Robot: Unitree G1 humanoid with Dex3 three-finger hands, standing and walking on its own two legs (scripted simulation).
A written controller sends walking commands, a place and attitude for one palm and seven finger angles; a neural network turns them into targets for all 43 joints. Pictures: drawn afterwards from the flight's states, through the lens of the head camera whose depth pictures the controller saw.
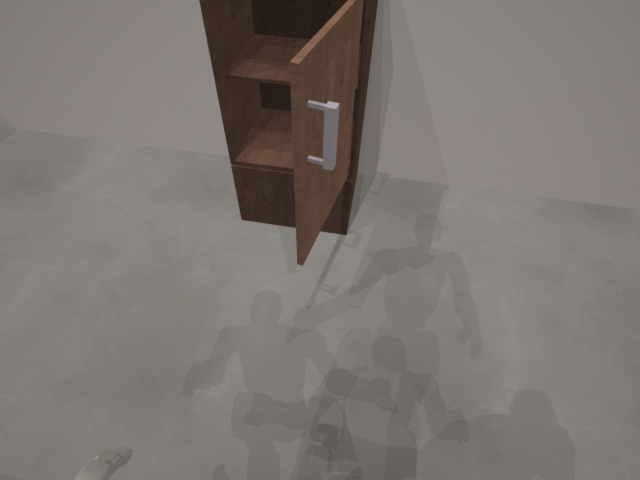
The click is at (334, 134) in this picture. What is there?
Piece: cupboard door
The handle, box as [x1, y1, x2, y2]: [307, 100, 339, 170]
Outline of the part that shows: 308,100 307,106 322,109 324,111 323,158 321,159 308,156 307,161 321,164 323,168 332,170 335,164 339,103 328,101 325,104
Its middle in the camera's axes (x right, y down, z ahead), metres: +0.00 -0.22 +0.83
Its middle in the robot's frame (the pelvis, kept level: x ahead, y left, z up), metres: +0.77 +0.04 -0.01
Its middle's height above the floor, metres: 0.76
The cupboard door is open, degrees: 80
